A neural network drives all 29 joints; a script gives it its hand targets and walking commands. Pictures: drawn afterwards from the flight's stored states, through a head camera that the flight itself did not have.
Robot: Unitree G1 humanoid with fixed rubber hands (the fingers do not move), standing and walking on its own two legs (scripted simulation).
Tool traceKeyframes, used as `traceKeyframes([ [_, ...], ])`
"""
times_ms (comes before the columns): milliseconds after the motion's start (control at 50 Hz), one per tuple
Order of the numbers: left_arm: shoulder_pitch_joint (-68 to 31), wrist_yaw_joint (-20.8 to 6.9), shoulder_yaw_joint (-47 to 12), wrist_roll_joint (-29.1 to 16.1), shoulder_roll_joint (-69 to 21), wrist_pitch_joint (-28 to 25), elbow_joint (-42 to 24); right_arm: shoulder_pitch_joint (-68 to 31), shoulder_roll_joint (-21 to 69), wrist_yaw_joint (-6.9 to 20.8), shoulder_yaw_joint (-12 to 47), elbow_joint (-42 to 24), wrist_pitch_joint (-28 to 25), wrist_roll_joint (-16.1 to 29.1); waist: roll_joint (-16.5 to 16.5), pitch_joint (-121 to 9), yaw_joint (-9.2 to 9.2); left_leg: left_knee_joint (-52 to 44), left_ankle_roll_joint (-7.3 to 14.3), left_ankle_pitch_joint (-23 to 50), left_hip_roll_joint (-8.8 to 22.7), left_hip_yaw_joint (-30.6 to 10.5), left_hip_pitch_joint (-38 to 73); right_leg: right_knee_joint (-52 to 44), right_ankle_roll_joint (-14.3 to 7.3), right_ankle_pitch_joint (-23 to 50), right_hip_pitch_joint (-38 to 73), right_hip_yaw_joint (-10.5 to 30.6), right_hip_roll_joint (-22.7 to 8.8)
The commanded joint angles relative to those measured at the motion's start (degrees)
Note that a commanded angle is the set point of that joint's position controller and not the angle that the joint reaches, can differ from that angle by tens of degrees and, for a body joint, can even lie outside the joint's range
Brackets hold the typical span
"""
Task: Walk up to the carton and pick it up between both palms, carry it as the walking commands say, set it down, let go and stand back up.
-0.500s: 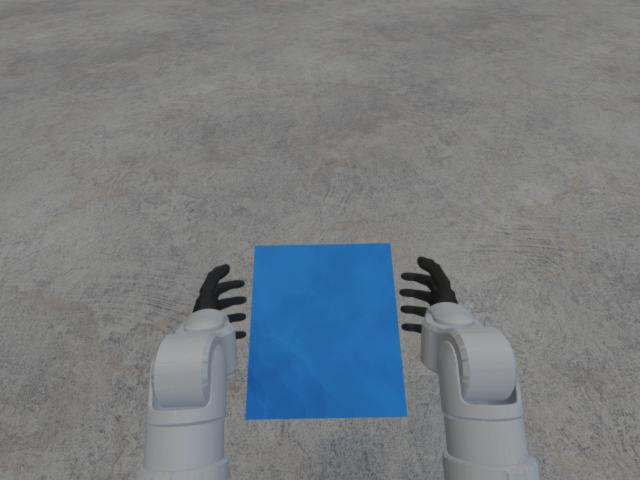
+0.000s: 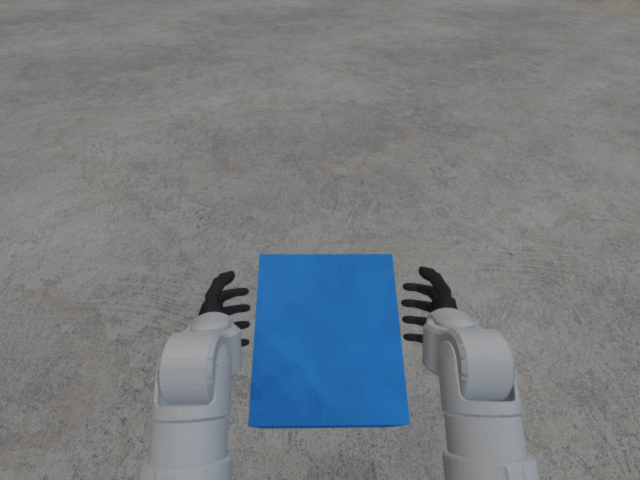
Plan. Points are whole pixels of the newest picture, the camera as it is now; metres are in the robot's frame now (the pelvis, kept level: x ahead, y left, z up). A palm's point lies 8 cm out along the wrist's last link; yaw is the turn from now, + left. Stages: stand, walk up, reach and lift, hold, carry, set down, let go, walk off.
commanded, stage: carry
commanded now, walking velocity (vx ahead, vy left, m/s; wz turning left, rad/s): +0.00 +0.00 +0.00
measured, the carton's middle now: (325, 343) +0.33 +0.00 -0.01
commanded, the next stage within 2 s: none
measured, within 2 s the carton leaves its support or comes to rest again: neither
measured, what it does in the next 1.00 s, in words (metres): steps to the right, turning right: right foot, then left foot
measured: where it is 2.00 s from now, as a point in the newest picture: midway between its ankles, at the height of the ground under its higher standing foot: outside the picture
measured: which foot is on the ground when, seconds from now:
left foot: down 0.00-0.52, up 0.54-0.82, down 0.84-1.00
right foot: down 0.00-0.14, up 0.16-0.50, down 0.52-0.86, up 0.88-1.00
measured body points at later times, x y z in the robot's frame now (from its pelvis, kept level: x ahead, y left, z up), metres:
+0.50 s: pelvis +0.00 -0.06 +0.00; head +0.03 -0.05 +0.45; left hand +0.34 -0.01 +0.09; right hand +0.26 -0.27 +0.09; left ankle +0.02 +0.06 -0.73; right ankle +0.00 -0.18 -0.72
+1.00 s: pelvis -0.05 -0.12 +0.00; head -0.01 -0.11 +0.44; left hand +0.28 -0.14 +0.08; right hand +0.15 -0.38 +0.09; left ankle +0.00 -0.02 -0.73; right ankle -0.07 -0.24 -0.67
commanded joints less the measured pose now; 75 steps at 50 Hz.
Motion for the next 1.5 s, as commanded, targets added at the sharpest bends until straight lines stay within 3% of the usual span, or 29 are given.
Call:
traceKeyframes([
  [0,-24.1,-13.4,-27.1,-19.0,-58.5,-3.9,-6.6,-21.7,56.2,13.3,26.8,-5.4,-2.3,18.9,2.5,-13.0,-0.7,-9.1,-0.3,4.5,12.5,-9.7,3.5,-0.7,-2.6,-1.0,6.2,1.5,-4.5],
  [80,-23.7,-13.8,-24.3,-16.8,-56.3,-6.1,-2.0,-21.7,54.4,13.9,24.6,-1.1,-4.4,17.3,1.9,-13.5,-0.93,-7.8,-0.3,9.7,13.0,-8.7,5.9,0.4,-2.7,1.6,5.3,1.3,-4.5],
  [100,-25.8,-13.7,-30.2,-20.8,-61.5,-5.7,-12.6,-23.3,59.9,13.7,30.2,-11.5,-4.0,21.2,2.6,-13.1,-1.12,-7.7,-0.1,11.4,14.3,-9.2,7.3,2.4,-2.6,1.2,2.7,0.5,-3.7],
  [160,-22.7,-13.3,-31.2,-20.7,-59.8,-2.5,-12.4,-17.8,57.6,12.4,29.6,-10.8,-1.4,19.3,8.4,-13.2,-2.04,-5.5,4.4,26.4,22.6,-14.8,15.5,13.2,-1.8,-11.7,-10.4,-2.9,-1.1],
  [200,-21.9,-13.7,-31.4,-21.5,-59.0,-1.7,-12.7,-16.9,57.5,12.0,29.7,-12.3,-0.9,18.9,7.1,-13.2,-2.19,-3.9,7.1,38.9,27.5,-16.9,19.4,21.6,-1.0,-19.9,-15.8,-4.2,-3.0],
  [340,-21.5,-13.1,-32.5,-21.9,-59.9,-1.3,-16.4,-18.1,58.2,12.2,29.8,-17.2,-0.3,20.3,10.4,-15.0,-2.28,-0.1,2.1,47.8,27.0,-6.6,19.4,21.0,1.0,-17.2,-12.8,-10.8,-2.4],
  [460,-18.8,-12.0,-31.9,-20.6,-58.0,-0.6,-16.8,-15.8,56.5,12.2,30.0,-17.2,0.4,19.7,14.3,-17.8,-1.71,6.5,-2.1,47.8,26.6,1.4,16.6,3.6,0.5,-11.6,-1.2,-15.9,0.5],
  [480,-18.5,-11.9,-31.7,-20.1,-58.0,-0.5,-16.3,-15.0,56.3,12.1,30.0,-16.7,0.5,19.6,10.9,-18.7,-1.19,12.2,-4.2,44.4,24.9,4.5,13.3,-3.0,0.0,-6.3,5.6,-15.9,1.0],
  [500,-17.5,-11.9,-31.3,-19.6,-57.8,-0.3,-15.6,-14.7,55.5,12.2,29.8,-16.3,0.6,19.4,6.1,-19.5,-0.22,18.5,-6.4,27.9,23.3,5.0,5.4,-7.3,-1.6,1.2,13.9,-10.6,-2.4],
  [520,-16.9,-11.8,-31.2,-19.0,-57.4,-0.2,-14.2,-14.4,55.2,12.2,29.9,-15.7,0.9,18.8,-5.6,-19.2,-0.51,26.5,-8.9,-9.9,18.5,5.5,-11.9,-3.1,-6.2,24.6,25.8,2.1,-11.7],
  [540,-16.9,-11.8,-30.9,-18.7,-57.2,0.0,-12.3,-16.2,54.9,12.5,31.0,-16.6,1.4,19.2,-16.0,-17.9,-1.0,34.5,-10.4,-29.8,13.4,5.8,-22.9,2.0,-13.7,46.7,26.6,12.6,-21.8],
  [600,-19.2,-12.1,-30.7,-18.7,-60.2,-0.6,-14.5,-20.7,58.8,13.2,33.0,-16.2,1.1,21.9,-4.0,-15.8,-0.13,39.8,-9.6,-20.9,13.9,2.4,-19.3,0.8,-14.0,29.4,16.8,6.8,-17.0],
  [800,-17.2,-12.0,-31.6,-18.4,-61.3,-1.4,-17.4,-16.7,61.0,13.6,31.6,-16.5,0.0,22.6,-5.2,-19.0,-1.13,7.9,-6.6,-11.5,9.1,2.9,1.5,1.0,-11.6,20.8,7.8,7.6,-10.6],
  [820,-16.9,-12.0,-31.9,-18.8,-61.0,-1.2,-17.1,-15.6,61.0,13.7,30.9,-15.7,-0.1,22.0,-0.5,-19.0,-2.06,-2.2,-5.2,-6.4,13.0,-0.9,11.3,6.0,-8.9,16.3,-0.1,4.5,-8.2],
  [840,-17.3,-12.2,-32.4,-19.1,-60.8,-0.9,-17.8,-13.9,60.3,13.5,30.0,-14.0,-0.3,20.7,14.4,-17.3,-2.73,-6.3,-0.6,8.7,28.3,-15.2,18.4,15.5,-3.1,2.2,-13.0,-0.7,-3.4],
  [860,-21.2,-12.5,-33.8,-20.0,-60.4,-0.7,-20.0,-12.7,60.2,13.2,29.5,-13.3,-0.8,19.9,27.4,-13.8,-2.78,-8.8,6.1,27.1,40.4,-25.6,18.3,30.8,0.4,-24.0,-23.1,-6.2,-0.4],
  [900,-22.0,-12.9,-34.6,-22.0,-60.3,-1.0,-20.5,-15.3,60.4,13.0,30.3,-16.7,-1.1,20.2,10.0,-12.6,-1.26,-4.8,4.0,39.1,36.1,-14.7,17.7,36.4,0.2,-22.4,-20.5,-2.9,-6.0],
  [920,-22.2,-13.2,-35.2,-22.9,-60.6,-1.1,-21.0,-15.2,60.0,12.9,30.1,-17.5,-1.2,19.9,7.6,-12.3,-1.26,-3.4,1.6,42.0,33.3,-7.9,17.5,34.2,0.4,-20.5,-18.2,-4.7,-6.0],
  [960,-21.0,-13.2,-35.4,-23.2,-60.8,-1.1,-20.7,-16.2,58.4,12.5,29.3,-19.9,-1.3,19.7,10.4,-10.9,-1.48,-2.2,-1.1,44.3,29.7,-1.0,16.9,29.4,1.2,-18.5,-15.3,-9.7,-4.0],
  [1080,-18.0,-12.2,-33.8,-21.7,-57.0,0.4,-17.9,-13.4,53.1,11.8,27.7,-18.0,0.3,17.8,17.9,-13.5,-2.2,-0.1,-5.1,41.9,29.6,6.6,16.3,12.5,1.4,-15.5,-5.5,-16.7,-0.7],
  [1120,-17.3,-12.0,-33.0,-21.2,-56.3,0.9,-16.2,-13.2,52.5,11.7,27.8,-16.8,0.8,17.3,13.7,-15.9,-1.02,8.3,-7.4,36.8,27.9,9.8,13.7,0.5,0.9,-8.8,3.4,-16.7,0.8],
  [1140,-17.1,-12.0,-32.5,-20.6,-56.2,1.2,-15.4,-12.7,51.8,11.7,27.7,-16.0,1.0,17.2,8.0,-16.3,-0.23,14.5,-8.9,27.2,25.7,10.2,8.1,-5.7,0.1,-2.2,10.2,-14.1,0.3],
  [1160,-16.0,-12.0,-31.5,-19.8,-55.7,1.4,-13.9,-12.9,51.2,11.8,28.0,-15.3,1.3,16.9,-0.7,-16.0,0.02,23.1,-10.4,-4.0,22.8,8.6,-4.6,-6.5,-3.1,11.4,18.8,-3.0,-7.6],
  [1180,-15.9,-11.9,-30.5,-18.8,-54.7,1.7,-11.7,-13.5,50.8,12.0,28.7,-15.5,1.8,16.9,-16.2,-14.9,-0.88,31.5,-12.5,-30.3,15.3,10.4,-21.7,-3.8,-11.3,32.0,24.4,14.9,-21.8],
  [1200,-15.0,-11.8,-29.1,-18.3,-54.3,1.6,-10.3,-16.5,51.3,12.2,31.0,-14.9,2.2,18.5,-14.8,-14.2,-0.88,38.2,-12.2,-31.3,15.2,4.5,-21.2,-1.1,-14.1,40.1,19.9,14.1,-21.7],
  [1280,-17.0,-12.5,-29.2,-18.1,-62.3,-0.7,-15.0,-24.3,60.6,13.9,35.3,-20.1,0.9,24.3,-8.1,-14.9,-0.55,37.5,-10.5,-15.3,14.3,3.3,-15.9,-0.6,-11.6,18.3,12.8,3.0,-14.2],
  [1440,-14.8,-11.9,-30.0,-17.6,-60.4,-0.7,-16.3,-19.0,59.3,14.0,33.0,-18.0,0.5,23.2,-6.4,-17.2,-0.07,9.7,-6.7,-12.0,8.8,3.3,2.2,-6.2,-11.5,5.7,6.0,9.4,-12.0],
  [1460,-15.2,-11.8,-30.6,-18.0,-60.1,-0.5,-16.2,-17.7,59.2,13.9,32.2,-17.0,0.6,22.5,-3.2,-17.5,-0.82,-0.2,-5.9,-7.5,10.8,2.5,9.8,-3.7,-9.3,3.2,1.5,7.5,-9.8],
  [1480,-15.8,-11.9,-30.9,-18.3,-59.9,-0.2,-16.3,-16.3,58.5,13.8,31.2,-15.5,0.6,21.4,6.0,-16.1,-1.63,-9.5,-3.1,-7.7,20.4,-7.2,17.7,3.6,-5.0,-3.2,-8.5,3.0,-5.1],
])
